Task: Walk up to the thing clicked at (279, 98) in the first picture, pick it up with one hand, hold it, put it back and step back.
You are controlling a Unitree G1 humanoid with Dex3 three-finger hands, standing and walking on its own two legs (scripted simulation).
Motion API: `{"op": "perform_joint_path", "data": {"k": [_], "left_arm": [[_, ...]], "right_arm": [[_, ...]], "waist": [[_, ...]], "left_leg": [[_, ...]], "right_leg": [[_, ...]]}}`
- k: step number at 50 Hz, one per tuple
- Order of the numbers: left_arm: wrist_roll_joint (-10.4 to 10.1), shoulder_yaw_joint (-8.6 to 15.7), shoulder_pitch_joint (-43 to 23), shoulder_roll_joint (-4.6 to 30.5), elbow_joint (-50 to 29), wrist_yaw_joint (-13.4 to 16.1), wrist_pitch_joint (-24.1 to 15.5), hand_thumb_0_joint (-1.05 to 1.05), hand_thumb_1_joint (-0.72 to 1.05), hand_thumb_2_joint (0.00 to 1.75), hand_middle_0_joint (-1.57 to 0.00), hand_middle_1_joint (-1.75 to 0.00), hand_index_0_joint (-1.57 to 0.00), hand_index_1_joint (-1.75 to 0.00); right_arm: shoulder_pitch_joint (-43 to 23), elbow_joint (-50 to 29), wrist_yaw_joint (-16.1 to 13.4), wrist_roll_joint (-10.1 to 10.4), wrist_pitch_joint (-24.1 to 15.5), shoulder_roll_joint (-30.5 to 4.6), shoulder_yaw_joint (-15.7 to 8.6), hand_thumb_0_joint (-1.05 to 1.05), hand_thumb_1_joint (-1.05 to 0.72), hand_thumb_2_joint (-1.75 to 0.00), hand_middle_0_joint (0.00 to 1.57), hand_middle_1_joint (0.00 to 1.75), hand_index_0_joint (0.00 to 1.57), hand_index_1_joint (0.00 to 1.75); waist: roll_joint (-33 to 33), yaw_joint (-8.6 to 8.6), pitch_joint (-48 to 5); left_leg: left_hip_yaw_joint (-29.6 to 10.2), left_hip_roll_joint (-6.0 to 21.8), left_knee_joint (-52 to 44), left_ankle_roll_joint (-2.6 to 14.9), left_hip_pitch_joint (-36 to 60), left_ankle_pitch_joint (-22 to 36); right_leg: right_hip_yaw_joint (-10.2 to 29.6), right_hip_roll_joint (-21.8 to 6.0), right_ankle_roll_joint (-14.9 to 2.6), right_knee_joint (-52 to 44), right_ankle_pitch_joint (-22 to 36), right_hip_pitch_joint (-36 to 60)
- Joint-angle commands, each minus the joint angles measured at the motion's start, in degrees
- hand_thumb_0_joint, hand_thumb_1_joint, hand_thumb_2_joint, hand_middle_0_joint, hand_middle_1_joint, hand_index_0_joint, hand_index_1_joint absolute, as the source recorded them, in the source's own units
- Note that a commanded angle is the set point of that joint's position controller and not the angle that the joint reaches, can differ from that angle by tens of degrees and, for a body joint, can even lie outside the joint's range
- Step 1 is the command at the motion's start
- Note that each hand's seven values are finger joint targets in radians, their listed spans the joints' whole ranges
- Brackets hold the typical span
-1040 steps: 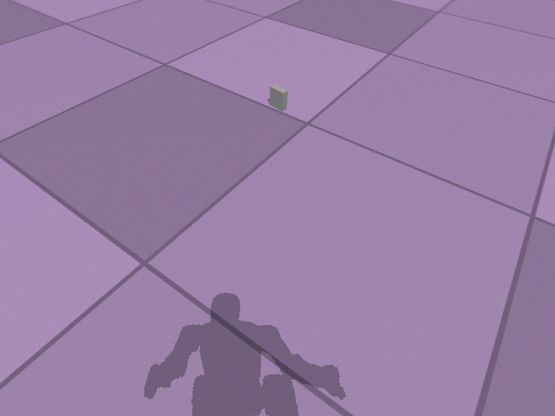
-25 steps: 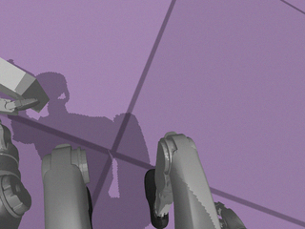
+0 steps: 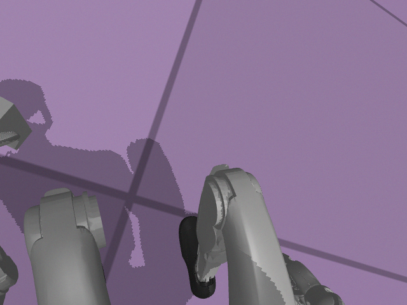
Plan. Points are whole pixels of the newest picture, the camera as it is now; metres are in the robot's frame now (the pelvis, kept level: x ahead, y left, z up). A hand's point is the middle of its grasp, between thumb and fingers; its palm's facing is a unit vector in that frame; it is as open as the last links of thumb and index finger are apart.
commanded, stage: lower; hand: left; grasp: from the side
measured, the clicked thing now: out of the picture +0.47 +0.30 -0.12
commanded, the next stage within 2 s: loosen in 1.24 s
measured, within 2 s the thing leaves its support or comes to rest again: rests again in 1.64 s
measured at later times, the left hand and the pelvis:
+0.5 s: hand out of the picture +0.46 +0.31 -0.14, palm faces +0.48 -0.87 -0.02, open 14.2 cm; pelvis +0.00 +0.01 -0.02, yaw -3 degrees
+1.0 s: hand out of the picture +0.47 +0.31 -0.17, palm faces +0.48 -0.88 -0.03, open 14.2 cm; pelvis -0.01 +0.01 -0.02, yaw -5 degrees
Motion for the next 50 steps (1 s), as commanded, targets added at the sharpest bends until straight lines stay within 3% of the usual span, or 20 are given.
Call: {"op": "perform_joint_path", "data": {"k": [1, 5, 7, 12, 16, 20, 23, 27, 32, 37, 41, 50], "left_arm": [[-0.24, -0.02, -13.39, 13.55, -10.20, 0.40, -4.92, 0.00, 0.01, 1.14, -1.03, -1.23, -1.06, -1.23], [-0.04, 0.12, -13.16, 14.54, -9.81, 0.53, -5.03, 0.00, -0.07, 1.14, -1.03, -1.27, -1.06, -1.26], [-0.43, -0.69, -12.11, 12.92, -5.94, 0.81, -4.96, 0.00, -0.08, 1.13, -1.03, -1.27, -1.07, -1.26], [-0.28, 0.70, -12.50, 17.35, -4.76, 1.32, -7.44, 0.00, -0.04, 1.11, -1.00, -1.23, -1.03, -1.21], [-0.28, 0.63, -15.43, 19.61, -3.87, 1.52, -9.66, 0.00, -0.03, 1.11, -1.00, -1.23, -1.04, -1.21], [-0.56, 2.45, -14.20, 22.78, -1.73, 1.97, -11.26, 0.00, -0.04, 1.10, -0.99, -1.21, -1.02, -1.20], [0.00, 1.65, -12.99, 21.99, 0.64, 2.10, -11.69, 0.00, -0.01, 1.12, -0.97, -1.21, -1.01, -1.20], [0.65, 1.55, -11.94, 23.53, 1.94, 2.04, -11.86, 0.00, -0.03, 1.13, -0.98, -1.23, -1.01, -1.21], [-0.35, 1.81, -12.92, 24.00, 2.85, 3.03, -12.59, 0.00, -0.04, 1.13, -0.96, -1.22, -1.00, -1.21], [0.52, 0.62, -14.03, 25.84, 4.09, 3.50, -13.48, 0.00, 0.00, 1.14, -0.97, -1.23, -1.00, -1.21], [0.78, 1.63, -12.91, 28.12, 5.55, 3.85, -14.10, 0.00, 0.01, 1.15, -0.98, -1.24, -1.02, -1.22], [0.75, 0.44, -13.54, 28.77, 8.16, 4.45, -15.27, 0.00, 0.04, 1.15, -1.00, -1.24, -1.04, -1.23]], "right_arm": [[6.95, -1.47, -0.47, -0.33, 0.39, -16.76, -4.21, 0.00, -0.90, -0.91, 0.20, 0.30, 0.20, 0.30], [6.48, -1.72, -0.33, -0.62, 0.55, -16.97, -3.36, 0.00, -0.91, -0.91, 0.20, 0.30, 0.20, 0.30], [5.33, -2.37, -0.25, -0.75, 0.57, -17.39, -2.71, 0.00, -0.91, -0.91, 0.20, 0.30, 0.20, 0.30], [3.73, -3.17, -0.12, -1.70, 0.67, -18.43, -0.87, 0.00, -0.90, -0.90, 0.20, 0.30, 0.20, 0.30], [1.94, -3.55, -0.12, -2.54, 0.55, -19.02, 0.77, 0.00, -0.91, -0.90, 0.20, 0.30, 0.20, 0.30], [1.28, -3.64, -0.17, -3.60, 0.38, -19.62, 2.31, 0.00, -0.91, -0.91, 0.20, 0.30, 0.20, 0.30], [0.76, -3.90, -0.14, -4.30, 0.51, -20.40, 3.16, 0.00, -0.91, -0.90, 0.20, 0.30, 0.20, 0.30], [-0.57, -4.30, -0.21, -4.92, 0.88, -21.23, 4.11, 0.00, -0.91, -0.91, 0.20, 0.30, 0.20, 0.30], [-1.35, -4.93, -0.04, -5.54, 0.92, -21.65, 5.48, 0.00, -0.91, -0.91, 0.20, 0.30, 0.20, 0.30], [-3.13, -5.54, -0.13, -6.05, 1.06, -22.13, 6.54, 0.00, -0.90, -0.90, 0.20, 0.30, 0.20, 0.30], [-4.08, -6.08, -0.19, -6.42, 1.06, -22.62, 7.41, 0.00, -0.90, -0.90, 0.20, 0.30, 0.20, 0.30], [-5.55, -7.08, -0.29, -6.98, 1.13, -23.10, 9.05, 0.00, -0.90, -0.90, 0.20, 0.30, 0.20, 0.30]], "waist": [[21.72, -1.50, -36.67], [21.13, -2.02, -35.78], [19.48, -3.20, -32.35], [19.45, -3.12, -32.21], [20.68, -4.56, -30.71], [21.38, -4.43, -31.09], [23.00, -5.48, -29.68], [23.61, -5.94, -27.75], [22.59, -7.20, -27.39], [22.67, -8.03, -24.87], [22.72, -7.65, -24.33], [22.37, -9.16, -21.99]], "left_leg": [[4.51, 0.62, -17.00, 0.58, 24.70, 6.32], [4.16, 0.76, -16.17, 0.70, 23.70, 7.17], [3.74, 0.81, -15.77, 0.91, 22.18, 4.55], [2.87, 1.10, -15.04, 0.75, 22.79, 3.99], [2.34, 1.47, -14.22, 0.69, 22.82, 3.61], [2.32, 1.61, -12.99, 0.57, 23.12, 5.11], [1.23, 1.99, -13.38, 0.02, 25.47, 7.49], [0.44, 2.39, -13.41, -0.30, 26.52, 7.94], [-0.19, 2.45, -12.14, 0.03, 25.20, 7.35], [-0.73, 2.74, -11.99, 0.04, 24.35, 5.64], [-1.40, 3.07, -12.26, -0.14, 25.14, 5.91], [-2.44, 3.33, -12.17, -0.02, 24.34, 4.56]], "right_leg": [[-5.09, 2.22, -3.77, -10.39, 8.31, 19.16], [-5.17, 2.31, -3.64, -10.21, 9.11, 20.16], [-5.79, 2.37, -3.59, -10.42, 7.20, 18.14], [-6.77, 2.71, -3.46, -9.84, 6.62, 19.46], [-7.05, 2.93, -3.40, -9.25, 6.68, 19.38], [-7.26, 3.28, -3.17, -9.05, 8.24, 21.92], [-8.32, 3.19, -3.25, -8.10, 10.07, 21.07], [-9.12, 3.26, -3.11, -7.73, 10.48, 20.67], [-9.66, 3.62, -2.72, -7.89, 10.74, 22.21], [-10.45, 3.87, -2.64, -7.93, 9.47, 21.35], [-10.88, 4.08, -2.54, -7.75, 9.56, 21.56], [-11.84, 4.56, -2.37, -7.92, 9.16, 21.76]]}}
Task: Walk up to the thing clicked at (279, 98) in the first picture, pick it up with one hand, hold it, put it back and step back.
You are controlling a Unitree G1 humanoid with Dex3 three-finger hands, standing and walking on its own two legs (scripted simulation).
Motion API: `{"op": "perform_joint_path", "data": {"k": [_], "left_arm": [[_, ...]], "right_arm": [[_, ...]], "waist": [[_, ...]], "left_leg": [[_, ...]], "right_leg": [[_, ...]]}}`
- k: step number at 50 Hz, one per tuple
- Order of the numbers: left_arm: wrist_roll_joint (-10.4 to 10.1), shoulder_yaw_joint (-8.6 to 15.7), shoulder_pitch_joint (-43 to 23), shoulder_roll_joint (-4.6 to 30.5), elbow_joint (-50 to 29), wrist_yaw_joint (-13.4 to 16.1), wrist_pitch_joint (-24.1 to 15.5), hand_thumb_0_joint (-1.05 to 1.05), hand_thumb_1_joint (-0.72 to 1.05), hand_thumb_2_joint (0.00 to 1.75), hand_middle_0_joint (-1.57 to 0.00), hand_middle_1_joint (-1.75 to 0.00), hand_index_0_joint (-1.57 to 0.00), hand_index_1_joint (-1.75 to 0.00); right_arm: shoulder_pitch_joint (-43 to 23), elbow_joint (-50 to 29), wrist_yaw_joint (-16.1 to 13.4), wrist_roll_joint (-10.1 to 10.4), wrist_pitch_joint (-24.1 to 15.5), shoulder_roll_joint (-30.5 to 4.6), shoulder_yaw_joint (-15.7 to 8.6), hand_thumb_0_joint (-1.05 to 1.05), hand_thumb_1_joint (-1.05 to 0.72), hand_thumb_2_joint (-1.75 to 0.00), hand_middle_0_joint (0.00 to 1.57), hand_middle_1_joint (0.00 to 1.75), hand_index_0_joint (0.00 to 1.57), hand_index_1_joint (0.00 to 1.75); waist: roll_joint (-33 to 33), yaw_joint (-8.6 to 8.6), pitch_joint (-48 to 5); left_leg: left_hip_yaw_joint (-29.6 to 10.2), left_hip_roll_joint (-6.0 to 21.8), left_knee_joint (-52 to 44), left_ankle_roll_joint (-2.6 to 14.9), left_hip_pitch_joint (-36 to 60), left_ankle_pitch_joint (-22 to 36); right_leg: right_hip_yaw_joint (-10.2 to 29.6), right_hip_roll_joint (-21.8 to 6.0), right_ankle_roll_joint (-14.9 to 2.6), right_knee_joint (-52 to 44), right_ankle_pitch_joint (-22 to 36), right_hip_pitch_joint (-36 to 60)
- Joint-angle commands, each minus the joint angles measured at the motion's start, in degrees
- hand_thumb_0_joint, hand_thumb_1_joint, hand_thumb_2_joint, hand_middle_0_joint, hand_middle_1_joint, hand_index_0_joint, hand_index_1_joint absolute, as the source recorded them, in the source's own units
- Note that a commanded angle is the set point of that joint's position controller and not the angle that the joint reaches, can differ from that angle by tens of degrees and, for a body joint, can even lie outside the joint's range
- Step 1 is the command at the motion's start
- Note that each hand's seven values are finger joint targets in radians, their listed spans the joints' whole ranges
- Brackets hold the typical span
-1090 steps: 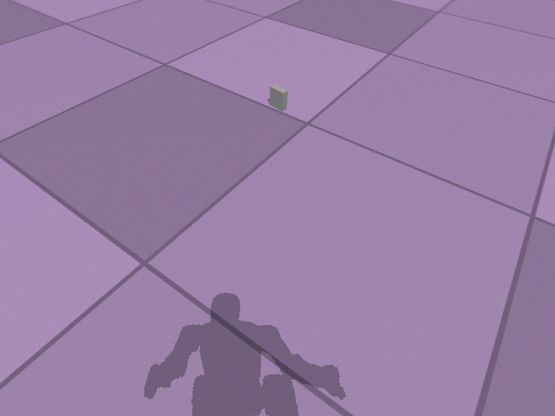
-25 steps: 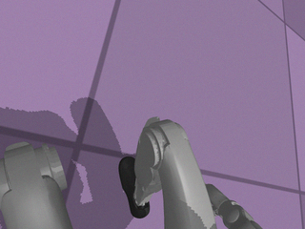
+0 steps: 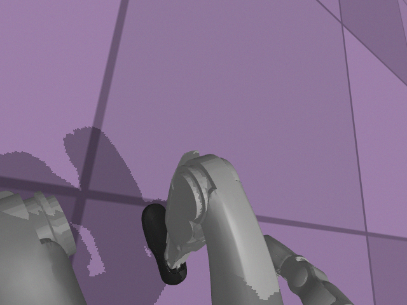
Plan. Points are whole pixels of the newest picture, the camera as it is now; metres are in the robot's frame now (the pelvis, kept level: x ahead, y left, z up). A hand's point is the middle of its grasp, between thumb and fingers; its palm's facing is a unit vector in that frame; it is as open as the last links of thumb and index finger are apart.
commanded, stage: lower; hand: left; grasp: from the side
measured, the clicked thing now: out of the picture +0.46 +0.33 -0.19
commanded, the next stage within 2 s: loosen in 0.24 s
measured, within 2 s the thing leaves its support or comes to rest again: rests again in 0.64 s
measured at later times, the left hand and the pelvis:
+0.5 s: hand out of the picture +0.45 +0.34 -0.16, palm faces +0.55 -0.83 -0.01, open 14.2 cm; pelvis +0.00 +0.00 +0.00, yaw -1 degrees
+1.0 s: hand out of the picture +0.43 +0.41 -0.09, palm faces +0.57 -0.82 -0.05, open 15.9 cm; pelvis +0.00 +0.01 +0.01, yaw +0 degrees
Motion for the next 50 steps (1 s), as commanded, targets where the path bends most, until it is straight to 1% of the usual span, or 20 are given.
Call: {"op": "perform_joint_path", "data": {"k": [1, 4, 5, 8, 11, 16, 18, 20, 23, 27, 29, 31, 33, 36, 40, 42, 43, 47, 49, 50], "left_arm": [[0.22, -0.29, -11.70, 13.09, -8.34, 0.56, -5.05, 0.00, 0.07, 1.16, -1.00, -1.25, -1.03, -1.23], [0.52, -1.10, -12.35, 13.51, -7.59, 0.66, -5.02, 0.00, 0.04, 1.16, -0.99, -1.24, -1.03, -1.22], [0.40, -0.94, -12.18, 13.38, -7.21, 0.82, -5.12, 0.00, 0.04, 1.17, -1.01, -1.26, -1.05, -1.24], [0.39, -0.22, -11.65, 14.74, -7.42, 1.18, -5.58, 0.00, 0.03, 1.14, -1.00, -1.24, -1.03, -1.22], [0.10, -0.48, -11.86, 14.42, -7.10, 1.39, -5.91, 0.00, 0.07, 1.16, -1.00, -1.23, -1.03, -1.22], [0.81, -1.18, -12.20, 15.14, -6.79, 1.55, -6.11, 0.00, 0.07, 1.16, -1.00, -1.23, -1.03, -1.22], [0.95, -1.03, -11.43, 15.03, -6.04, 1.71, -6.10, 0.00, 0.03, 1.06, -1.03, -1.18, -1.07, -1.16], [0.11, -0.73, -12.11, 15.20, -6.74, 1.79, -6.47, 0.00, -0.13, 0.90, -0.87, -1.02, -0.91, -1.00], [-0.79, -0.11, -11.39, 14.88, -6.54, 2.01, -6.85, 0.00, -0.18, 0.66, -0.71, -0.78, -0.76, -0.76], [0.06, -1.82, -12.38, 14.21, -6.32, 1.57, -6.53, 0.00, -0.23, 0.38, -0.57, -0.56, -0.61, -0.53], [-0.06, -1.74, -13.00, 15.01, -7.25, 1.53, -6.59, 0.00, -0.39, 0.29, -0.41, -0.40, -0.45, -0.37], [-0.31, -0.21, -11.24, 15.41, -5.93, 1.84, -6.20, 0.00, -0.43, 0.28, -0.27, -0.35, -0.30, -0.32], [-0.46, 0.53, -12.37, 16.99, -7.96, 1.82, -6.59, 0.00, -0.42, 0.25, -0.20, -0.28, -0.23, -0.25], [-0.28, 3.53, -12.26, 21.91, -10.86, 1.40, -6.02, 0.00, -0.41, 0.23, -0.19, -0.25, -0.21, -0.23], [0.28, 5.55, -12.94, 24.68, -16.50, -0.04, -3.98, 0.00, -0.39, 0.22, -0.16, -0.23, -0.19, -0.20], [0.46, 5.63, -10.38, 24.40, -18.74, -1.99, -1.87, 0.00, -0.35, 0.21, -0.14, -0.21, -0.17, -0.19], [-0.02, 5.93, -8.91, 23.54, -19.05, -3.18, -0.57, 0.00, -0.36, 0.21, -0.14, -0.21, -0.17, -0.19], [-3.46, 2.78, -3.70, 14.55, -21.91, -8.94, 4.96, 0.00, -0.38, 0.20, -0.15, -0.23, -0.19, -0.20], [-5.36, -0.04, -1.07, 8.94, -21.84, -11.34, 7.63, 0.00, -0.36, 0.20, -0.13, -0.23, -0.18, -0.19], [-6.71, -2.85, 1.09, 3.76, -18.50, -12.70, 9.29, 0.00, -0.38, 0.21, -0.13, -0.24, -0.17, -0.20]], "right_arm": [[2.64, -0.94, -0.99, -0.33, 0.71, -20.18, -5.70, 0.00, -0.89, -0.90, 0.20, 0.30, 0.20, 0.30], [1.70, -1.45, -0.99, -0.36, 0.85, -20.56, -5.48, 0.00, -0.90, -0.90, 0.20, 0.30, 0.20, 0.30], [2.24, -1.15, -0.94, -0.55, 0.82, -20.53, -5.15, 0.00, -0.90, -0.90, 0.20, 0.30, 0.20, 0.30], [1.86, -1.19, -0.99, -0.78, 0.99, -20.75, -4.94, 0.00, -0.89, -0.90, 0.20, 0.30, 0.20, 0.30], [1.76, -1.28, -1.02, -0.91, 0.85, -20.67, -4.45, 0.00, -0.89, -0.90, 0.20, 0.30, 0.20, 0.30], [0.92, -1.69, -1.15, -1.38, 1.09, -20.80, -4.01, 0.00, -0.89, -0.90, 0.20, 0.30, 0.20, 0.30], [0.82, -1.75, -1.21, -1.40, 1.17, -20.95, -3.95, 0.00, -0.90, -0.90, 0.20, 0.30, 0.20, 0.30], [0.60, -1.89, -1.12, -1.46, 1.04, -20.96, -3.74, 0.00, -0.90, -0.89, 0.20, 0.30, 0.20, 0.30], [0.55, -1.79, -1.06, -1.55, 0.89, -20.72, -3.49, 0.00, -0.90, -0.89, 0.20, 0.30, 0.20, 0.30], [0.34, -1.76, -1.20, -1.62, 0.91, -20.87, -3.56, 0.00, -0.90, -0.89, 0.20, 0.30, 0.20, 0.30], [0.16, -2.17, -1.20, -1.50, 0.93, -20.97, -3.63, 0.00, -0.90, -0.90, 0.20, 0.30, 0.20, 0.30], [0.47, -2.19, -1.20, -1.33, 1.08, -21.25, -3.69, 0.00, -0.89, -0.89, 0.20, 0.30, 0.20, 0.30], [0.36, -2.36, -1.28, -1.41, 1.16, -21.38, -3.55, 0.00, -0.89, -0.90, 0.20, 0.30, 0.20, 0.30], [1.03, -2.18, -1.68, -1.05, 1.60, -21.51, -3.90, 0.00, -0.89, -0.89, 0.20, 0.30, 0.20, 0.30], [1.89, -2.06, -2.03, -0.50, 2.20, -21.56, -5.36, 0.00, -0.90, -0.90, 0.20, 0.30, 0.20, 0.30], [2.58, -2.03, -2.13, -0.01, 2.42, -21.57, -6.68, 0.00, -0.90, -0.90, 0.20, 0.30, 0.20, 0.30], [3.06, -2.05, -2.19, 0.47, 2.47, -21.23, -7.37, 0.00, -0.90, -0.90, 0.20, 0.30, 0.20, 0.30], [4.23, -3.15, -2.34, 3.26, 1.86, -20.75, -10.45, 0.00, -0.90, -0.90, 0.20, 0.30, 0.20, 0.30], [5.70, -2.17, -2.30, 4.94, 1.50, -19.75, -11.59, 0.00, -0.89, -0.89, 0.20, 0.30, 0.20, 0.30], [6.80, -0.62, -2.31, 5.91, 1.51, -18.67, -11.71, 0.00, -0.89, -0.89, 0.20, 0.30, 0.20, 0.30]], "waist": [[30.88, -4.81, -33.37], [30.97, -5.31, -30.67], [31.11, -5.73, -31.36], [31.49, -5.08, -32.15], [31.42, -5.56, -32.41], [31.86, -5.93, -31.06], [32.22, -5.96, -30.54], [31.19, -6.02, -31.72], [31.22, -5.66, -32.42], [31.15, -6.47, -29.68], [31.40, -6.12, -30.35], [30.99, -5.76, -29.99], [32.36, -5.41, -30.73], [34.74, -3.81, -33.03], [38.79, -2.69, -34.33], [40.38, -1.53, -35.93], [39.27, -0.92, -37.05], [36.64, 0.50, -37.13], [33.38, 0.98, -36.24], [29.46, 0.54, -33.47]], "left_leg": [[4.51, 3.40, -19.06, -0.65, 23.24, 7.19], [4.25, 3.56, -19.42, -0.61, 22.15, 5.35], [4.12, 3.52, -19.39, -0.66, 22.55, 5.63], [3.93, 3.68, -19.22, -0.77, 23.33, 6.35], [3.75, 3.71, -18.78, -0.76, 23.83, 8.09], [3.51, 3.88, -19.03, -0.84, 23.57, 7.03], [3.09, 3.98, -19.42, -0.96, 24.27, 7.18], [3.55, 3.79, -18.48, -0.57, 23.44, 6.84], [3.73, 3.65, -18.18, -0.53, 23.51, 7.52], [3.33, 3.88, -18.80, -0.57, 22.78, 6.39], [3.57, 3.81, -18.76, -0.49, 22.71, 6.10], [2.81, 4.04, -19.42, -0.71, 23.15, 6.43], [2.71, 4.19, -19.57, -0.91, 24.19, 7.39], [3.44, 4.28, -19.69, -1.06, 25.95, 9.07], [4.07, 4.24, -21.35, -1.45, 27.45, 9.03], [4.68, 4.15, -21.82, -1.55, 28.37, 10.25], [5.42, 3.90, -21.53, -1.26, 27.31, 10.38], [5.68, 3.45, -23.69, -0.73, 24.66, 7.31], [5.63, 3.04, -24.27, -0.35, 22.28, 5.60], [5.59, 2.78, -24.40, 0.19, 19.30, 2.06]], "right_leg": [[-6.94, 1.80, -4.14, -8.87, 8.17, 17.50], [-7.25, 1.82, -4.21, -8.92, 6.71, 15.84], [-7.51, 1.96, -4.08, -9.17, 7.08, 17.07], [-7.58, 2.09, -4.06, -8.92, 7.63, 17.51], [-7.60, 2.21, -4.00, -8.87, 9.18, 18.18], [-8.09, 2.41, -4.06, -9.12, 8.14, 17.55], [-8.33, 2.34, -4.05, -8.86, 8.30, 17.48], [-8.12, 2.56, -3.94, -9.38, 8.42, 18.46], [-8.23, 2.76, -3.83, -9.52, 9.11, 19.51], [-8.52, 2.71, -3.87, -9.59, 8.12, 17.83], [-8.22, 2.75, -4.05, -9.75, 7.71, 18.01], [-8.69, 2.65, -4.03, -9.40, 7.72, 17.91], [-8.65, 2.66, -4.03, -9.04, 8.40, 18.18], [-7.91, 2.58, -4.14, -8.87, 9.40, 19.15], [-7.50, 2.26, -4.51, -8.80, 8.83, 17.94], [-6.87, 2.17, -4.66, -8.68, 9.45, 17.57], [-6.40, 2.22, -4.70, -9.11, 9.75, 18.12], [-6.20, 1.80, -4.94, -9.51, 7.34, 14.97], [-6.00, 1.59, -5.05, -9.76, 5.95, 13.05], [-5.96, 1.53, -4.87, -10.98, 3.28, 11.87]]}}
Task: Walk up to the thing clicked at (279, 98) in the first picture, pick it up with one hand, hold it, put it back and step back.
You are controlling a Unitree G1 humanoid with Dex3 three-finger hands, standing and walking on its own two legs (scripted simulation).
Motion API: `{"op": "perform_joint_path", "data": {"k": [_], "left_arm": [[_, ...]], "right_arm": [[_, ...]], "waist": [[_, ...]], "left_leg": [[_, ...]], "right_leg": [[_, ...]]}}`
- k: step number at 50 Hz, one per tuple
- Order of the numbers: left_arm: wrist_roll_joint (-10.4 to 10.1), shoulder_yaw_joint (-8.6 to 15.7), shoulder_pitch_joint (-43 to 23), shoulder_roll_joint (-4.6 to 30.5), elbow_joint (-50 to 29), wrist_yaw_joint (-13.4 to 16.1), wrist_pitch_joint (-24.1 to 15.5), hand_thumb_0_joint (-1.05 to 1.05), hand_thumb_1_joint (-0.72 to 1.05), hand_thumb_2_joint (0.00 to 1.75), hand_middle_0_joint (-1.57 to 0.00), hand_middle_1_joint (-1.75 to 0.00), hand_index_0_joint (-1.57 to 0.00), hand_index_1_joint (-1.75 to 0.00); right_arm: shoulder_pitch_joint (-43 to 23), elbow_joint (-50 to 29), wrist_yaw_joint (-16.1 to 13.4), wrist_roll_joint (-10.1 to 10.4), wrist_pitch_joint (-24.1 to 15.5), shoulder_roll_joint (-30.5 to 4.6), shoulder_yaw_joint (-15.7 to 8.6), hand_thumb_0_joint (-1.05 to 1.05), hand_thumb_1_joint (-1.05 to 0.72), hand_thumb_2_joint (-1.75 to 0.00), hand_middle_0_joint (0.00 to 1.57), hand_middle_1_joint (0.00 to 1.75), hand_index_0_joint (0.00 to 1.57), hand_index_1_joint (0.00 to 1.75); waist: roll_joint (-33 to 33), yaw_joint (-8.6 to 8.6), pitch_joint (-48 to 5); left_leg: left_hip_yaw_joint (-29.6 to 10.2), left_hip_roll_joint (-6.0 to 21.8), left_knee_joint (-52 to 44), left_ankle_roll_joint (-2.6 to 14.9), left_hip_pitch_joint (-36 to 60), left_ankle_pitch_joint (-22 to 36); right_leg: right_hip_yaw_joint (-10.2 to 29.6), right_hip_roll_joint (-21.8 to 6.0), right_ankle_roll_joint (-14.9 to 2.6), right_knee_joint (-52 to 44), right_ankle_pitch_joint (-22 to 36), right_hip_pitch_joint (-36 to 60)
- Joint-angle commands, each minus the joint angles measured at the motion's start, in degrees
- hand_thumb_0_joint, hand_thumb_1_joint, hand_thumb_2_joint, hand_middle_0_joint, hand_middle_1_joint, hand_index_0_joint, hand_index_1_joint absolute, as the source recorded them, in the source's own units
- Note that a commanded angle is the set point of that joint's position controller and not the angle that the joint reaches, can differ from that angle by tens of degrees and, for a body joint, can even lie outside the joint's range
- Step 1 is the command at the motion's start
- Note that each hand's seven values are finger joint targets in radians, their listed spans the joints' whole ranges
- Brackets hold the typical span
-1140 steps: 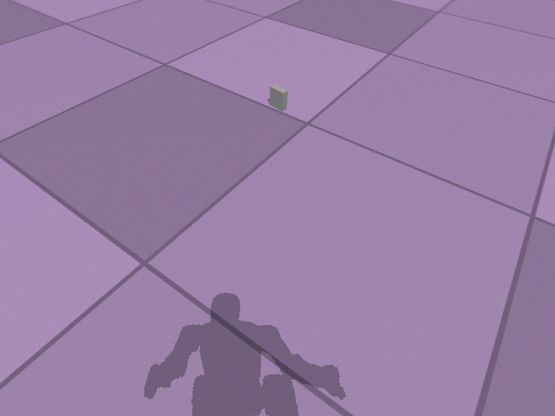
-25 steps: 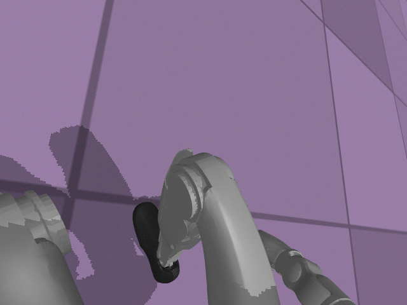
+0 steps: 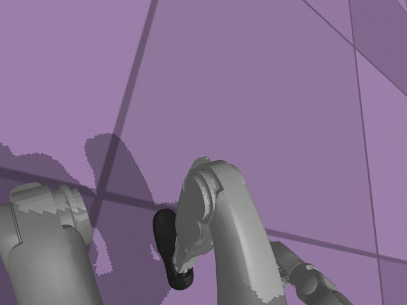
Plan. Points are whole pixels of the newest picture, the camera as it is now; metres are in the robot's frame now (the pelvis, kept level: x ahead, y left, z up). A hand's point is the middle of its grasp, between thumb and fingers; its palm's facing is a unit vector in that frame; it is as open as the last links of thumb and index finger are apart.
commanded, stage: rise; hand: left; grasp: from the side
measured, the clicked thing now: out of the picture +0.46 +0.32 -0.23
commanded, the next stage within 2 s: home in 0.12 s
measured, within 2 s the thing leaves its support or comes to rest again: neither
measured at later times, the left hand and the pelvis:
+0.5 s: hand out of the picture +0.30 +0.43 +0.02, palm faces +0.40 -0.78 -0.49, open 17.1 cm; pelvis +0.01 -0.01 +0.09, yaw +8 degrees
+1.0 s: hand out of the picture +0.25 +0.29 +0.22, palm faces +0.36 -0.83 -0.42, open 17.3 cm; pelvis +0.07 -0.02 +0.32, yaw +14 degrees
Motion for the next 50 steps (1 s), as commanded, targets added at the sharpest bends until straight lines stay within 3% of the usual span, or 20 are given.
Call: {"op": "perform_joint_path", "data": {"k": [1, 2, 4, 5, 7, 10, 11, 13, 15, 17, 21, 23, 25, 29, 30, 32, 33, 37, 41, 50], "left_arm": [[-3.89, -3.83, -5.44, 2.84, -10.69, -4.69, 1.85, 0.00, -0.38, 0.22, -0.12, -0.24, -0.17, -0.20], [-4.17, -2.90, -6.00, 4.48, -12.44, -4.92, 2.33, 0.00, -0.40, 0.21, -0.11, -0.24, -0.16, -0.20], [-3.93, -3.88, -12.40, 5.21, -20.17, -5.26, 2.41, 0.00, -0.34, 0.12, -0.01, -0.14, -0.06, -0.10], [5.34, -0.08, -7.84, 18.10, -18.64, -2.80, 6.93, 0.00, -0.42, 0.06, -0.06, -0.08, -0.06, -0.07], [4.95, -4.81, -13.74, 9.59, -23.85, -1.89, 10.10, 0.00, -0.50, 0.07, -0.06, -0.08, -0.06, -0.08], [7.31, -3.16, -10.99, 11.32, -26.02, 0.25, 15.21, 0.00, -0.50, 0.08, -0.07, -0.08, -0.06, -0.08], [8.23, -1.49, -9.40, 14.63, -28.93, 0.95, 16.81, 0.00, -0.52, 0.08, -0.07, -0.09, -0.07, -0.09], [9.09, -4.34, -8.75, 10.22, -31.70, 1.47, 20.38, 0.00, -0.51, 0.09, -0.07, -0.07, -0.07, -0.08], [9.56, -4.87, -1.08, 6.74, -29.55, 2.20, 24.30, 0.00, -0.50, 0.09, -0.06, -0.07, -0.06, -0.07], [9.75, -7.52, 4.53, 0.82, -28.02, 2.40, 28.10, 0.00, -0.49, 0.09, -0.06, -0.07, -0.06, -0.07], [9.16, -12.74, 9.48, -6.08, -36.54, 2.97, 34.51, 0.00, -0.46, 0.11, -0.06, -0.07, -0.06, -0.07], [8.83, -13.73, 12.17, -7.13, -41.22, 3.81, 37.39, 0.00, -0.49, 0.09, -0.06, -0.06, -0.06, -0.06], [8.62, -12.85, 13.95, -4.66, -48.77, 5.00, 39.66, 0.00, -0.47, 0.10, -0.06, -0.07, -0.06, -0.07], [8.19, -14.54, 20.12, -7.28, -56.71, 7.30, 43.91, 0.00, -0.46, 0.11, -0.06, -0.07, -0.06, -0.07], [7.94, -13.64, 20.96, -6.22, -59.39, 8.09, 44.46, 0.00, -0.48, 0.10, -0.06, -0.06, -0.06, -0.06], [7.76, -14.21, 24.21, -7.99, -59.99, 9.20, 46.07, 0.00, -0.47, 0.10, -0.06, -0.06, -0.06, -0.06], [7.75, -15.98, 27.66, -11.57, -57.40, 9.41, 47.03, 0.00, -0.49, 0.09, -0.06, -0.06, -0.05, -0.06], [6.94, -17.74, 31.37, -14.78, -59.46, 11.18, 49.41, 0.00, -0.52, 0.07, -0.05, -0.05, -0.05, -0.06], [6.46, -22.10, 37.38, -21.33, -55.50, 12.00, 52.09, 0.00, -0.54, 0.06, -0.05, -0.05, -0.05, -0.05], [5.78, -28.30, 45.43, -28.22, -60.59, 14.34, 57.65, 0.00, -0.59, 0.03, -0.05, -0.04, -0.04, -0.05]], "right_arm": [[3.82, -0.04, -1.12, 3.55, -0.36, -17.92, -9.53, 0.00, -0.88, -0.89, 0.20, 0.30, 0.20, 0.30], [3.74, 0.32, -1.32, 4.24, -0.61, -17.64, -10.19, 0.00, -0.87, -0.89, 0.20, 0.30, 0.20, 0.30], [4.60, 0.71, -1.33, 4.90, -0.94, -17.01, -11.58, 0.00, -0.78, -0.86, 0.20, 0.30, 0.20, 0.30], [6.18, 1.37, -1.65, 7.42, -0.47, -15.75, -15.49, 0.00, -0.86, -0.91, 0.20, 0.30, 0.20, 0.30], [8.11, 1.23, -1.41, 8.74, 0.13, -14.56, -17.01, 0.00, -0.90, -0.91, 0.20, 0.30, 0.20, 0.30], [10.22, 1.86, -1.78, 10.28, 0.63, -13.43, -19.06, 0.00, -0.91, -0.91, 0.20, 0.30, 0.20, 0.30], [11.61, 2.76, -1.88, 10.58, 1.09, -12.98, -20.06, 0.00, -0.94, -0.92, 0.20, 0.30, 0.20, 0.30], [12.98, 2.70, -2.19, 11.53, 1.65, -11.60, -21.54, 0.00, -0.90, -0.90, 0.20, 0.30, 0.20, 0.30], [12.28, 1.98, -2.44, 12.88, 2.04, -10.59, -23.03, 0.00, -0.90, -0.90, 0.20, 0.30, 0.20, 0.30], [11.82, 1.25, -2.65, 14.04, 2.13, -9.46, -24.35, 0.00, -0.90, -0.90, 0.20, 0.30, 0.20, 0.30], [11.91, -1.61, -3.42, 16.33, 2.37, -7.82, -27.21, 0.00, -0.89, -0.90, 0.20, 0.30, 0.20, 0.30], [12.59, -2.07, -3.95, 17.30, 2.20, -7.77, -28.00, 0.00, -0.89, -0.90, 0.20, 0.30, 0.20, 0.30], [12.64, -3.24, -4.88, 18.11, 2.17, -7.19, -28.54, 0.00, -0.89, -0.90, 0.20, 0.30, 0.20, 0.30], [12.80, -5.53, -6.85, 19.12, 1.55, -5.19, -28.61, 0.00, -0.89, -0.90, 0.20, 0.30, 0.20, 0.30], [12.83, -5.65, -7.34, 19.27, 1.37, -4.68, -28.57, 0.00, -0.89, -0.90, 0.20, 0.30, 0.20, 0.30], [12.71, -5.89, -8.44, 19.37, 0.64, -3.45, -28.39, 0.00, -0.89, -0.90, 0.20, 0.30, 0.20, 0.30], [12.30, -6.23, -8.98, 19.26, 0.16, -2.95, -28.35, 0.00, -0.89, -0.90, 0.20, 0.30, 0.20, 0.30], [12.82, -6.22, -10.96, 19.38, -1.68, -1.29, -28.21, 0.00, -0.89, -0.90, 0.20, 0.30, 0.20, 0.30], [13.23, -6.92, -12.29, 19.60, -3.69, -0.17, -27.70, 0.00, -0.89, -0.90, 0.20, 0.30, 0.20, 0.30], [15.23, -7.06, -14.72, 19.40, -6.70, 1.57, -26.71, 0.00, -0.89, -0.90, 0.20, 0.30, 0.20, 0.30]], "waist": [[26.55, -2.12, -30.74], [26.14, -0.67, -31.68], [29.63, -0.42, -35.82], [35.58, 4.55, -44.27], [39.38, 2.74, -45.14], [40.46, 4.69, -46.38], [41.34, 6.76, -48.69], [41.56, 6.32, -50.79], [38.22, 7.99, -48.17], [33.12, 8.43, -46.48], [24.91, 8.92, -50.35], [21.70, 9.14, -51.63], [20.23, 10.88, -55.18], [19.97, 11.21, -55.97], [19.92, 11.97, -56.32], [19.13, 12.11, -55.86], [19.26, 11.59, -54.65], [16.77, 11.24, -51.87], [14.90, 10.48, -46.94], [14.43, 10.16, -41.35]], "left_leg": [[4.94, 2.38, -23.43, -1.01, 18.95, -0.11], [5.38, 2.26, -23.35, -0.77, 18.80, -0.98], [5.78, 2.13, -23.82, -0.93, 21.34, -1.58], [7.92, 2.01, -27.50, -1.19, 29.61, 2.75], [7.88, 2.55, -30.30, -1.73, 31.44, 1.74], [9.09, 2.04, -31.92, -2.00, 33.45, 5.25], [10.40, 1.71, -31.81, -1.90, 34.80, 6.63], [10.75, 1.63, -33.53, -2.02, 37.47, 8.56], [11.39, 1.16, -36.16, -1.47, 34.75, 5.02], [11.51, 0.86, -38.28, -0.81, 32.57, 1.47], [12.96, -0.01, -42.63, 0.46, 33.07, -2.40], [12.55, -0.07, -45.22, 0.72, 34.94, -2.30], [12.67, -0.09, -48.08, 0.83, 38.52, -1.50], [13.49, -0.10, -54.18, 0.90, 44.25, -1.69], [14.23, -0.25, -55.57, 0.95, 45.16, -1.36], [15.70, -0.39, -57.41, 0.98, 47.58, 0.40], [16.05, -0.45, -58.45, 0.98, 49.31, 1.81], [17.99, -0.89, -62.51, 1.19, 53.24, 5.93], [18.39, -0.80, -68.16, 1.07, 58.33, 9.79], [18.76, -0.97, -81.58, 0.47, 74.36, 18.25]], "right_leg": [[-5.59, 1.46, -4.56, -9.13, 2.06, 10.42], [-4.89, 1.45, -4.61, -9.41, 1.50, 10.06], [-4.01, 1.10, -5.02, -8.70, 1.28, 8.94], [-2.21, 0.44, -5.41, -10.03, 2.86, 10.00], [-1.60, 0.46, -5.82, -10.07, 2.44, 6.92], [-0.47, -0.16, -6.22, -10.44, 3.59, 6.00], [0.56, -0.23, -6.35, -11.36, 3.90, 7.21], [1.46, -0.68, -6.45, -12.28, 4.74, 6.85], [2.00, -0.91, -6.56, -14.18, 2.02, 6.08], [2.35, -1.06, -6.51, -16.54, -0.54, 5.96], [4.49, -1.13, -6.25, -24.28, -3.80, 11.24], [5.09, -1.24, -6.04, -27.16, -3.80, 13.95], [6.11, -1.46, -5.92, -30.17, -3.40, 18.71], [7.60, -1.83, -5.77, -36.49, -3.53, 26.10], [8.38, -1.95, -5.66, -38.61, -3.61, 29.52], [9.53, -2.13, -5.58, -42.48, -3.17, 33.89], [9.69, -2.14, -5.63, -43.85, -2.03, 34.69], [11.05, -2.55, -5.28, -51.64, 0.72, 44.00], [11.42, -2.82, -4.99, -58.07, 4.00, 51.29], [10.96, -3.00, -4.78, -71.48, 13.01, 68.30]]}}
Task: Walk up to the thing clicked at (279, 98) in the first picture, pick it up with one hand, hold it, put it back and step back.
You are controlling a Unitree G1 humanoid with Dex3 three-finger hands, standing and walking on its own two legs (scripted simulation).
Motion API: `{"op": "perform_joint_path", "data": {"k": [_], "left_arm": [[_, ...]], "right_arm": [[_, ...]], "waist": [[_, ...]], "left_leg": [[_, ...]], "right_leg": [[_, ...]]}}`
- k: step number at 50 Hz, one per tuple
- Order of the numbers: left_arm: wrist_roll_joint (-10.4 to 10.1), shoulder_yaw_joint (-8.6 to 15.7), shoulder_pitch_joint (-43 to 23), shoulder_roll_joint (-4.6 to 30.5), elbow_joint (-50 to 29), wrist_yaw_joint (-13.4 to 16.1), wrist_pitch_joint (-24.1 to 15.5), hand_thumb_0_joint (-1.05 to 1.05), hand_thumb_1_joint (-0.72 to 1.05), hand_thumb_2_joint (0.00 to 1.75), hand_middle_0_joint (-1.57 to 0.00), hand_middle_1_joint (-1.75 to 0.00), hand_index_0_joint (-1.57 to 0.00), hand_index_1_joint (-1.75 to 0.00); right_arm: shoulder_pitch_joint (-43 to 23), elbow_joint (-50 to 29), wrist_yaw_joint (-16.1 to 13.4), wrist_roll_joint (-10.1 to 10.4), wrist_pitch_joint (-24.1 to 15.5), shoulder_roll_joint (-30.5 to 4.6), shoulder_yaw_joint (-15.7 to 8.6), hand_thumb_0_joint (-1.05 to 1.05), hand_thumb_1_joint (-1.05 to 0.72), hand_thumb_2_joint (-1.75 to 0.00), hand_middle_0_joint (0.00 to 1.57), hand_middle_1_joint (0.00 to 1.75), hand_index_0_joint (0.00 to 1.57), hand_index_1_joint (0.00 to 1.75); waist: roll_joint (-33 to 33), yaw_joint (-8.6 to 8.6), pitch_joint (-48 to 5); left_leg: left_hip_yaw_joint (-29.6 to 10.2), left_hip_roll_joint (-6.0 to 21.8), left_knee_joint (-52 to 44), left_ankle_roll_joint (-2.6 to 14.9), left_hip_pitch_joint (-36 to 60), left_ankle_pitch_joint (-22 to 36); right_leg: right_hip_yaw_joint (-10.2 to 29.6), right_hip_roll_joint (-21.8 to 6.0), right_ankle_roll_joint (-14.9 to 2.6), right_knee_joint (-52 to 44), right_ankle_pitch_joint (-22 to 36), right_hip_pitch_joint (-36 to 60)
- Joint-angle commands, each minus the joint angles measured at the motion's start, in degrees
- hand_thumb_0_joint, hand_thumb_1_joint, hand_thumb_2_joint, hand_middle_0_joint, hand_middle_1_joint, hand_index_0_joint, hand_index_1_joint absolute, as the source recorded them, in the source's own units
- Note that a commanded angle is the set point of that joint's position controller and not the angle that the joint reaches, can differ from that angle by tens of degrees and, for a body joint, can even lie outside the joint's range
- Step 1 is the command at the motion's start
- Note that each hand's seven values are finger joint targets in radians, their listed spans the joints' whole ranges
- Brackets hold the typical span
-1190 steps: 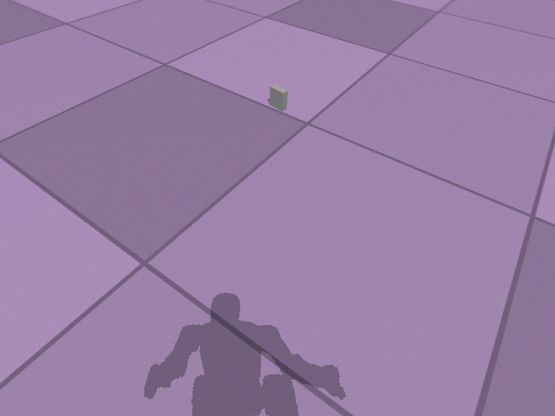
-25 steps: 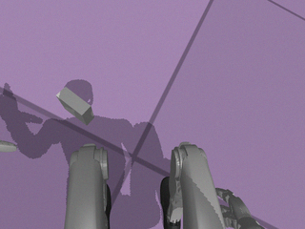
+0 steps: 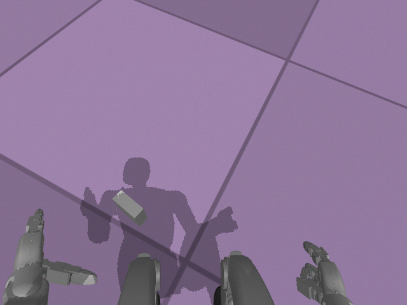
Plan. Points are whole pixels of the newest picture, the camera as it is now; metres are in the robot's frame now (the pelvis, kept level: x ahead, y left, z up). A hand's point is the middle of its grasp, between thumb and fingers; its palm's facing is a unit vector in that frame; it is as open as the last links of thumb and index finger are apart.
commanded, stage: home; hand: left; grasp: from the side
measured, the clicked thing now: (130, 209) +0.47 +0.23 -0.55
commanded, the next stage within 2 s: none
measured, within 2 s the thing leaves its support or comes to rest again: neither
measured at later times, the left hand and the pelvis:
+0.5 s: hand (60, 268) +0.21 +0.19 +0.06, palm faces +0.14 -0.95 -0.30, open 17.4 cm; pelvis +0.04 +0.01 +0.10, yaw +1 degrees
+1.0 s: hand (61, 286) +0.19 +0.19 +0.06, palm faces +0.13 -0.95 -0.29, open 17.1 cm; pelvis +0.02 +0.00 +0.11, yaw +2 degrees
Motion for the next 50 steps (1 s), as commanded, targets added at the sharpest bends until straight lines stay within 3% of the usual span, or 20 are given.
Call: {"op": "perform_joint_path", "data": {"k": [1, 3, 6, 7, 9, 10, 13, 16, 18, 19, 22, 24, 25, 30, 32, 36, 38, 43, 48, 50], "left_arm": [[0.21, 1.80, 0.89, 8.55, -12.71, 2.46, 0.01, 0.00, -0.60, 0.03, -0.04, -0.04, -0.04, -0.04], [0.13, 1.48, 2.07, 8.78, -16.61, 3.06, 1.08, 0.00, -0.59, 0.03, -0.05, -0.04, -0.04, -0.05], [-0.22, -3.23, 9.49, 2.76, -15.24, 3.24, 3.36, 0.00, -0.57, 0.04, -0.05, -0.05, -0.05, -0.05], [-0.44, -1.86, 7.13, 5.09, -21.41, 3.71, 3.47, 0.00, -0.55, 0.05, -0.05, -0.05, -0.05, -0.05], [-0.43, -4.40, 11.55, 2.17, -20.73, 3.72, 4.74, 0.00, -0.55, 0.06, -0.05, -0.05, -0.05, -0.05], [-0.44, -3.76, 10.62, 3.89, -26.79, 4.01, 4.71, 0.00, -0.56, 0.05, -0.05, -0.05, -0.05, -0.05], [-0.62, -6.96, 18.18, -0.15, -26.81, 3.76, 6.15, 0.00, -0.55, 0.05, -0.05, -0.05, -0.05, -0.05], [-0.70, -8.01, 20.24, -1.29, -29.46, 3.45, 6.56, 0.00, -0.54, 0.06, -0.05, -0.05, -0.05, -0.05], [-0.69, -6.06, 19.99, 1.01, -34.47, 3.39, 6.23, 0.00, -0.54, 0.06, -0.05, -0.05, -0.05, -0.05], [-0.61, -7.92, 21.75, -1.15, -31.84, 2.96, 6.43, 0.00, -0.55, 0.06, -0.05, -0.05, -0.05, -0.05], [-0.57, -8.51, 23.17, -2.98, -30.88, 2.12, 6.35, 0.00, -0.54, 0.06, -0.05, -0.05, -0.05, -0.05], [-0.36, -6.08, 19.10, 0.43, -35.59, 2.07, 5.65, 0.00, -0.52, 0.07, -0.05, -0.06, -0.05, -0.06], [-0.18, -7.35, 20.47, -1.49, -31.33, 1.75, 5.72, 0.00, -0.53, 0.07, -0.05, -0.06, -0.05, -0.06], [-0.18, -7.67, 20.28, -2.42, -30.98, 1.18, 5.14, 0.00, -0.53, 0.07, -0.05, -0.06, -0.05, -0.06], [-0.14, -7.73, 17.29, -1.47, -35.21, 1.35, 4.66, 0.00, -0.48, 0.10, -0.06, -0.06, -0.06, -0.07], [-0.11, -7.62, 19.46, -2.01, -31.41, 1.16, 4.72, 0.00, -0.50, 0.08, -0.05, -0.06, -0.05, -0.06], [-0.10, -7.60, 19.72, -2.03, -32.25, 1.14, 4.62, 0.00, -0.48, 0.10, -0.06, -0.06, -0.06, -0.07], [-0.18, -7.57, 18.47, -1.95, -31.47, 0.95, 4.11, 0.00, -0.49, 0.09, -0.05, -0.06, -0.05, -0.06], [-0.20, -6.82, 19.56, -1.02, -31.31, 0.79, 4.02, 0.00, -0.47, 0.10, -0.06, -0.07, -0.06, -0.07], [-0.23, -7.61, 19.60, -1.94, -30.38, 0.65, 3.85, 0.00, -0.48, 0.10, -0.06, -0.07, -0.06, -0.07]], "right_arm": [[3.65, -6.02, -1.76, 0.09, -2.90, -6.58, -2.28, 0.00, -0.89, -0.90, 0.20, 0.30, 0.20, 0.30], [4.53, -6.38, -2.35, 0.09, -3.16, -6.56, -2.27, 0.00, -0.89, -0.90, 0.20, 0.30, 0.20, 0.30], [4.76, -7.37, -3.18, -0.17, -3.83, -5.56, -1.65, 0.00, -0.90, -0.90, 0.20, 0.30, 0.20, 0.30], [5.09, -7.37, -3.47, -0.15, -4.02, -5.52, -1.79, 0.00, -0.90, -0.90, 0.20, 0.30, 0.20, 0.30], [4.78, -8.32, -4.01, -0.30, -4.38, -4.97, -1.42, 0.00, -0.90, -0.90, 0.20, 0.30, 0.20, 0.30], [5.38, -8.04, -4.27, -0.42, -4.59, -5.09, -1.67, 0.00, -0.90, -0.90, 0.20, 0.30, 0.20, 0.30], [5.01, -9.19, -4.84, -0.62, -5.55, -4.29, -1.22, 0.00, -0.90, -0.90, 0.20, 0.30, 0.20, 0.30], [4.47, -10.00, -5.00, -0.89, -6.46, -4.13, -0.97, 0.00, -0.90, -0.90, 0.20, 0.30, 0.20, 0.30], [4.05, -11.38, -4.94, -0.96, -7.05, -4.52, -1.31, 0.00, -0.90, -0.90, 0.20, 0.30, 0.20, 0.30], [4.45, -10.77, -4.82, -1.07, -7.15, -4.20, -1.07, 0.00, -0.90, -0.90, 0.20, 0.30, 0.20, 0.30], [4.37, -11.00, -4.59, -1.38, -8.00, -4.18, -1.21, 0.00, -0.90, -0.90, 0.20, 0.30, 0.20, 0.30], [4.30, -11.43, -4.60, -1.55, -8.44, -4.81, -1.58, 0.00, -0.90, -0.90, 0.20, 0.30, 0.20, 0.30], [4.60, -10.77, -4.51, -1.65, -8.53, -4.45, -1.35, 0.00, -0.90, -0.90, 0.20, 0.30, 0.20, 0.30], [4.16, -10.74, -4.25, -1.92, -9.74, -4.07, -1.00, 0.00, -0.90, -0.90, 0.20, 0.30, 0.20, 0.30], [3.42, -11.65, -4.44, -1.90, -10.14, -4.61, -1.34, 0.00, -0.90, -0.90, 0.20, 0.30, 0.20, 0.30], [3.55, -10.42, -4.26, -1.92, -10.45, -4.12, -0.91, 0.00, -0.90, -0.90, 0.20, 0.30, 0.20, 0.30], [3.27, -11.04, -4.37, -1.98, -10.67, -4.34, -1.06, 0.00, -0.90, -0.90, 0.20, 0.30, 0.20, 0.30], [2.83, -11.00, -3.99, -1.88, -10.94, -4.58, -1.01, 0.00, -0.90, -0.90, 0.20, 0.30, 0.20, 0.30], [3.24, -11.03, -4.26, -1.97, -11.28, -4.25, -0.96, 0.00, -0.90, -0.90, 0.20, 0.30, 0.20, 0.30], [3.24, -10.37, -4.10, -1.93, -11.36, -3.82, -0.63, 0.00, -0.90, -0.90, 0.20, 0.30, 0.20, 0.30]], "waist": [[3.34, 0.54, -18.42], [4.61, 1.27, -17.79], [2.41, 0.07, -13.40], [3.89, 0.59, -12.86], [3.81, 0.36, -10.17], [5.32, 1.05, -11.37], [2.13, 0.61, -7.46], [1.24, 0.57, -3.92], [-0.09, 1.42, -4.10], [-0.48, 0.92, -1.87], [-0.88, 0.68, -0.91], [0.97, 0.72, -1.57], [0.14, 0.20, 0.24], [1.16, 0.83, -0.52], [1.87, 0.63, -2.49], [0.98, 1.10, 1.13], [0.84, 1.14, -1.35], [1.37, 1.16, 1.48], [-0.58, 0.94, -0.21], [-0.27, 1.26, 1.83]], "left_leg": [[2.23, -2.28, -17.53, 2.64, 23.18, 14.63], [2.22, -2.24, -20.78, 2.15, 28.54, 17.73], [2.42, -2.36, -24.72, 2.26, 31.47, 18.94], [2.65, -2.46, -26.45, 2.21, 33.19, 18.33], [2.73, -2.48, -29.79, 2.02, 35.44, 17.29], [2.59, -2.34, -30.81, 1.85, 37.61, 18.67], [2.41, -2.45, -33.05, 1.97, 39.08, 19.96], [2.32, -2.40, -35.06, 2.05, 39.87, 19.34], [2.23, -2.39, -35.89, 2.07, 40.85, 21.26], [2.40, -2.43, -36.41, 2.09, 40.89, 20.41], [2.55, -2.40, -37.21, 1.93, 41.65, 20.41], [2.47, -2.41, -37.77, 1.75, 42.58, 20.80], [2.33, -2.32, -38.27, 1.75, 42.15, 19.25], [2.49, -2.73, -39.00, 1.69, 42.96, 17.18], [2.73, -2.77, -38.99, 1.70, 44.36, 18.35], [2.59, -2.83, -39.90, 1.78, 42.58, 14.96], [2.94, -3.01, -39.40, 1.84, 43.45, 16.33], [2.35, -2.76, -41.26, 1.87, 42.19, 10.94], [3.30, -3.18, -39.18, 2.28, 42.35, 13.72], [3.30, -3.17, -40.05, 2.20, 41.56, 11.04]], "right_leg": [[1.79, 1.15, -0.98, -19.31, 14.56, 23.52], [1.31, 1.22, -1.00, -21.43, 16.78, 26.07], [0.85, 1.32, -0.65, -26.02, 18.70, 30.84], [0.78, 1.31, -0.61, -27.48, 18.18, 32.20], [0.11, 1.66, -0.58, -30.05, 16.87, 34.07], [-0.04, 1.71, -0.76, -30.49, 17.81, 35.34], [-0.77, 2.09, -0.57, -32.82, 19.08, 37.86], [-1.13, 2.26, -0.52, -34.86, 18.27, 38.84], [-1.42, 2.28, -0.37, -35.53, 19.94, 40.76], [-1.35, 2.40, -0.31, -36.11, 19.06, 40.07], [-1.18, 2.42, -0.34, -36.68, 18.91, 40.64], [-1.20, 2.36, -0.35, -36.86, 19.21, 41.39], [-1.29, 2.49, -0.37, -36.97, 17.64, 40.31], [-0.93, 2.25, -0.40, -37.77, 15.82, 41.89], [-0.79, 2.12, -0.40, -38.14, 17.10, 42.40], [-1.06, 2.17, -0.38, -39.05, 13.96, 41.69], [-0.69, 2.05, -0.31, -39.29, 15.51, 42.79], [-0.99, 2.26, -0.41, -39.66, 10.61, 41.11], [-0.16, 1.81, 0.03, -40.72, 13.18, 41.89], [-0.29, 1.87, -0.08, -40.56, 10.69, 40.99]]}}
